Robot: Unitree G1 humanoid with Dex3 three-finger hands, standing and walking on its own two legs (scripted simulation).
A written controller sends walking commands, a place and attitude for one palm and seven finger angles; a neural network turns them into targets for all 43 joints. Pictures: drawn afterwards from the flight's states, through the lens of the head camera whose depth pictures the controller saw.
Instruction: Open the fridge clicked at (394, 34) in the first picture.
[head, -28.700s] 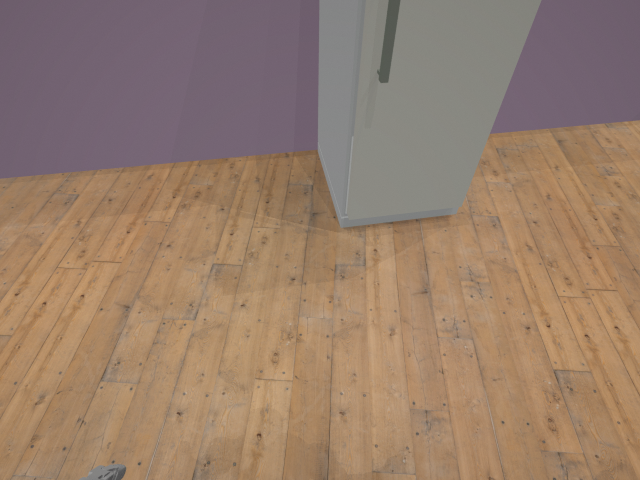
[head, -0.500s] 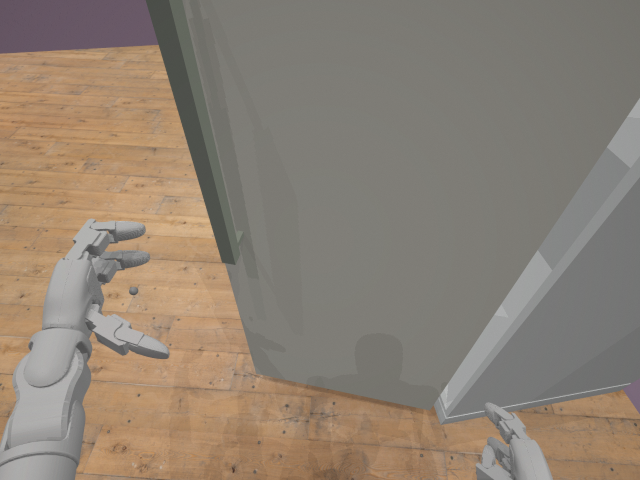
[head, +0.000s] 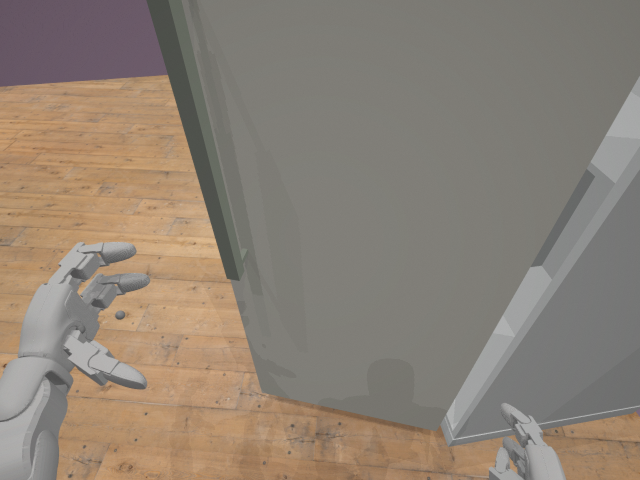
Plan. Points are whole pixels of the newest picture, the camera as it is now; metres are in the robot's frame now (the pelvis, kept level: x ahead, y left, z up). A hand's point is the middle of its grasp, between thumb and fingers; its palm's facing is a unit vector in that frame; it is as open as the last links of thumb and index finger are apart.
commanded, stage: draw the hand back to the body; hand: left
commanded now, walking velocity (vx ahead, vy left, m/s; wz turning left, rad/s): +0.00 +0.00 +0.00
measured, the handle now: (215, 163) +0.47 +0.19 +0.18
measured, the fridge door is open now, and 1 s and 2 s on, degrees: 68 68 68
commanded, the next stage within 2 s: step back with the hand held close in 1.16 s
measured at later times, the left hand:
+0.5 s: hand (73, 319) +0.22 +0.28 +0.15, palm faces +0.48 -0.82 -0.31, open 11.6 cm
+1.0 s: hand (45, 332) +0.19 +0.27 +0.17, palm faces +0.50 -0.79 -0.35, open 7.6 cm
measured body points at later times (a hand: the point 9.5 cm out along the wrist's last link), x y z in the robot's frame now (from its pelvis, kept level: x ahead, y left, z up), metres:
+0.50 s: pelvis +0.01 +0.01 +0.02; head -0.01 -0.01 +0.47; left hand +0.19 +0.32 +0.17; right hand +0.20 -0.21 -0.07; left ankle +0.02 +0.13 -0.73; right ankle +0.01 -0.11 -0.73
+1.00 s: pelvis +0.01 +0.00 +0.02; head -0.02 -0.01 +0.47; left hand +0.16 +0.31 +0.19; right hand +0.20 -0.22 -0.06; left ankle +0.02 +0.13 -0.73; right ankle +0.01 -0.11 -0.73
